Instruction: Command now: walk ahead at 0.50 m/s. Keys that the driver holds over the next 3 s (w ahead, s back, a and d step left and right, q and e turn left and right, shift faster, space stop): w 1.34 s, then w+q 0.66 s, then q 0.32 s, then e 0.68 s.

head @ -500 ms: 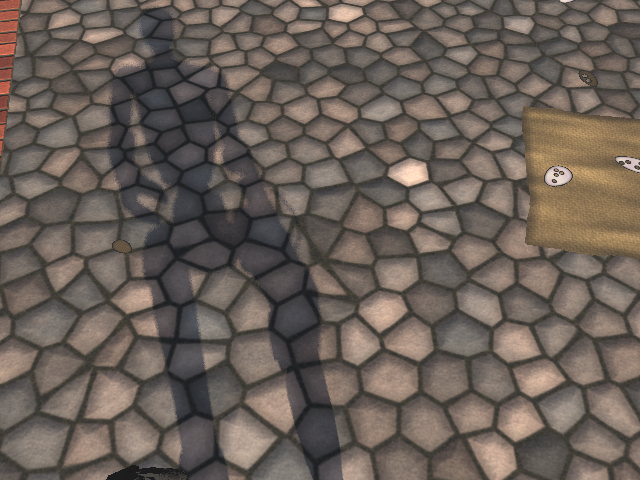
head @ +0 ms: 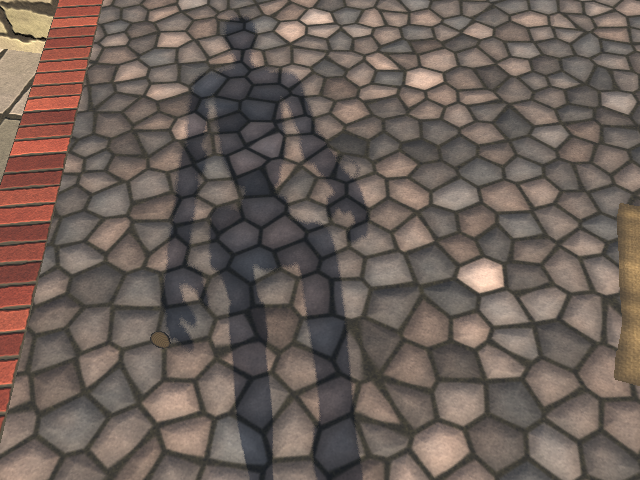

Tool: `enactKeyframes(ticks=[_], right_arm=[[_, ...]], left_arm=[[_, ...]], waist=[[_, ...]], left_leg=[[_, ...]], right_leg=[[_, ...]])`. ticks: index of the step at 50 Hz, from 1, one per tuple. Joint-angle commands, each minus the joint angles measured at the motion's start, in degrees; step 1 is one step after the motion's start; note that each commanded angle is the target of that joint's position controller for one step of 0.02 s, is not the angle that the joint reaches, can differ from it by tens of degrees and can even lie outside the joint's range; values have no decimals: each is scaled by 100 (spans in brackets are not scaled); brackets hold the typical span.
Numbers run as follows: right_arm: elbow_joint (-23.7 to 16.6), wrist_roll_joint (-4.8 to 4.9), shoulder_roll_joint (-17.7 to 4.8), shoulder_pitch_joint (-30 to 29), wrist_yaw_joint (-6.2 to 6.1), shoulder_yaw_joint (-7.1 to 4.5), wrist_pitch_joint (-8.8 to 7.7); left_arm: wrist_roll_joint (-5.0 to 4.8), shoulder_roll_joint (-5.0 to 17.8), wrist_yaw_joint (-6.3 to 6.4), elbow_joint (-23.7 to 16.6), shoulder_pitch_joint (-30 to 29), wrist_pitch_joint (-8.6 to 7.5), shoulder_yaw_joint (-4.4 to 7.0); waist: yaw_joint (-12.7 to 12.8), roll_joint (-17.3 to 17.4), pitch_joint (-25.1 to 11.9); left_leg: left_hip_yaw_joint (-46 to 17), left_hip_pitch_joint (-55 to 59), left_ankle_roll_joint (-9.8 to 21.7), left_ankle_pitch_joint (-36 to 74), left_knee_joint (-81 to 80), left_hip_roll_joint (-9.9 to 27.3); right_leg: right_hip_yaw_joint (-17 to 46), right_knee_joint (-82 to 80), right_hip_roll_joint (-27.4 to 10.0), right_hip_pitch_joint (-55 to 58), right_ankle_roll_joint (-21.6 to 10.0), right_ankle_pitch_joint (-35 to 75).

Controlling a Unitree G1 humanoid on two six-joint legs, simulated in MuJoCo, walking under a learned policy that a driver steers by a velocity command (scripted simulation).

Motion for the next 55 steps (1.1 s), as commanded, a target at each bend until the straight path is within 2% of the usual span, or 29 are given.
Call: enactKeyframes(ticks=[1, 3, 4, 5, 6, 7, 8, 9, 10, 11, 12, 16, 21, 27, 29, 30, 31, 32, 33, 34, 35, 36, 37, 38, 39, 41, 44, 49, 55], right_arm=[[-492, 8, -422, -501, -28, -85, -142], [-258, 4, -575, 309, -102, -174, -199], [57, -25, -680, 1238, -156, -249, -249], [322, -156, -1008, 2254, -226, -367, -295], [377, -272, -1651, 2802, -245, -546, -276], [386, -25, -1430, 2453, -163, -523, -200], [299, 77, -1147, 1771, -147, -448, -189], [243, 74, -753, 1398, -117, -353, -228], [274, 58, -560, 1257, -124, -296, -269], [364, 70, -392, 1251, -146, -240, -301], [442, 62, -352, 1361, -155, -219, -343], [670, 85, -630, 1868, -163, -269, -442], [801, 85, -578, 2341, -171, -217, -422], [1016, 9, -658, 2819, -263, -226, -376], [1024, -15, -723, 2679, -301, -249, -358], [1018, -23, -774, 2583, -312, -265, -350], [1014, -9, -800, 2487, -304, -272, -327], [954, 29, -729, 2437, -290, -242, -323], [724, 222, -305, 2713, -230, -130, -332], [774, 239, -412, 2989, -211, -211, -330], [703, 115, -688, 2502, -228, -297, -295], [587, 78, -578, 2074, -196, -275, -327], [575, 70, -446, 1938, -177, -267, -320], [560, -28, -397, 1892, -148, -277, -243], [620, -70, -260, 2129, -105, -253, -164], [594, -98, -226, 2023, -65, -259, -71], [335, -86, -296, 1278, -29, -268, -8], [-42, -7, -214, 181, -10, -192, -29], [-352, 8, -290, -528, -36, -167, -101]], left_arm=[[52, 879, 83, -30, 349, -5, 158], [70, 984, 100, -44, 138, 6, 188], [43, 996, 84, -61, 21, 26, 189], [-21, 888, 67, -188, -40, 7, 144], [-253, 293, -8, -334, 568, 3, 31], [-104, 777, 6, -250, 428, 16, 180], [-52, 834, 4, -418, -94, 20, 228], [-29, 746, -21, -494, -410, -9, 210], [-1, 638, -39, -492, -505, 30, 218], [87, 551, -70, -479, -428, 111, 206], [116, 438, -112, -442, -347, 184, 194], [125, 428, -188, -696, -988, 315, 205], [48, 379, -210, -1120, -2213, 294, 143], [31, 464, -184, -1433, -2958, 232, 129], [31, 531, -162, -1421, -2757, 178, 168], [35, 596, -129, -1307, -2369, 147, 211], [53, 675, -87, -1050, -1602, 100, 275], [140, 899, -27, -729, -595, 37, 377], [289, 1485, 34, -624, 235, 11, 530], [136, 1601, -32, -605, 155, 112, 580], [-11, 1351, -62, -708, -527, 154, 522], [-35, 954, -81, -787, -986, 126, 416], [-10, 700, -82, -774, -1201, 87, 342], [-31, 489, -64, -689, -1237, 46, 272], [-25, 499, -40, -624, -1160, 8, 262], [-47, 562, -32, -471, -821, -84, 268], [-44, 712, -19, -372, -521, -107, 284], [-46, 671, -17, -253, -48, -83, 235], [34, 734, 64, -34, 400, -40, 238]], waist=[[-148, -565, 283], [-542, -653, -130], [-940, -540, -600], [-1307, -309, -1208], [-1097, 958, -2006], [-1009, 473, -1971], [-716, 247, -962], [-614, -39, -447], [-442, -46, -178], [-278, 60, -70], [-210, 108, -104], [-203, 97, 69], [-497, 145, 259], [-690, 213, 344], [-514, 230, 257], [-331, 266, 58], [0, 182, -325], [372, -8, -897], [431, -944, -1721], [256, -1497, -2150], [14, -740, -1299], [-85, -438, -616], [-274, -328, -254], [-444, -369, -72], [-555, -613, -147], [-599, -521, -109], [-520, -440, 107], [-252, -489, 242], [-77, -567, 344]], left_leg=[[125, -58, 215, -429, -379, -239], [232, 1048, 440, -881, -634, -583], [285, 2142, 588, -627, -1021, -703], [-492, 3712, 851, -769, -1040, 51], [-3298, 5422, 1655, -1177, -1349, 1854], [-4292, 5204, 1781, -1177, -1961, 1929], [-3285, 4323, 1575, -1406, -2074, 1710], [-2640, 3533, 1397, -1080, -2338, 1460], [-2130, 3029, 1170, -787, -2507, 1172], [-1727, 2628, 1004, -462, -2635, 941], [-1489, 2485, 960, -204, -2697, 844], [-1015, 2519, 993, 305, -2959, 675], [-641, 2870, 858, 867, -3015, 472], [-623, 3943, 883, 1609, -2675, 813], [-536, 4131, 798, 2507, -2259, 885], [-464, 4126, 722, 3276, -1792, 859], [-333, 4017, 634, 3678, -912, 720], [-160, 3271, 522, 2937, 301, 478], [187, 1503, 276, 519, 2338, -121], [-226, 327, 237, -2922, 3770, -924], [-676, -133, 314, -2501, 4021, -479], [-662, -177, 313, -2037, 3780, -265], [-636, 34, 307, -1745, 3377, -64], [-636, 316, 270, -1567, 3055, 68], [-585, 567, 201, -1518, 2913, 77], [-478, 511, 95, -1395, 2769, 94], [-331, -103, -65, -837, 2209, 234], [-73, -271, -167, -56, 772, 141], [62, -249, 97, -242, -193, -93]], right_leg=[[623, 380, -1814, 275, -580, 4124], [497, 1340, -1785, 281, -446, 5587], [341, 2358, -1616, 29, -342, 5589], [223, 3767, -1415, -1084, -252, 4138], [-159, 6120, -388, -3212, 54, 490], [640, 6804, -197, -3895, -39, -1256], [754, 6784, -576, -4230, -81, -776], [731, 6453, -788, -4138, -76, -375], [700, 6112, -949, -3918, -54, -180], [673, 5835, -1046, -3624, 14, -76], [621, 5713, -1055, -3441, 70, -10], [378, 5138, -1193, -3978, 272, 578], [95, 3562, -1147, -4221, 406, 1478], [-18, 2541, -922, -4210, 168, 1303], [-69, 2282, -763, -3776, -11, 865], [-136, 2157, -585, -3219, -114, 646], [-232, 1834, -392, -2324, -239, 725], [64, 1713, -656, -902, -433, 852], [2201, 1528, -2261, 835, -942, 192], [4306, 740, -3051, 1262, -1451, 218], [3557, 679, -2780, 546, -1274, -88], [2821, 473, -2559, -304, -1130, 90], [2272, 248, -2265, -915, -891, 408], [1808, 103, -1930, -1356, -620, 738], [1597, 46, -1916, -1520, -644, 1018], [1329, -39, -1814, -1572, -708, 1576], [1068, -269, -1716, -1411, -719, 1682], [716, -282, -1551, -1022, -605, 2308], [646, 87, -1841, -5, -629, 3189]])
Next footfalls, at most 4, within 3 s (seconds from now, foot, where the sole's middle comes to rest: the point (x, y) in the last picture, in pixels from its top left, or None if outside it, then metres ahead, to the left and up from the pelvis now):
0.10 left None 0.23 0.10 -0.78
0.64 right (398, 450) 0.53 -0.08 -0.77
1.20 left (323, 320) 0.83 0.09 -0.77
1.74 right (393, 226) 1.13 -0.08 -0.78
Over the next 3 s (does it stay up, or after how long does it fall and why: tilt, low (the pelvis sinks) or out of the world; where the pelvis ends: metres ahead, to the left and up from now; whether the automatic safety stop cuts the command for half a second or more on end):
stays up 1.23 0.06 0.01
